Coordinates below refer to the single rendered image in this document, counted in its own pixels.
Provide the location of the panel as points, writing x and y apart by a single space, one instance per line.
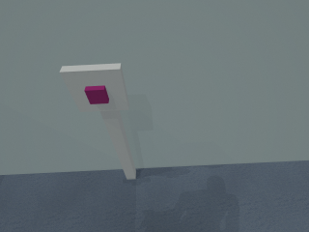
78 77

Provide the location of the button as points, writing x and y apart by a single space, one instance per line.
96 94

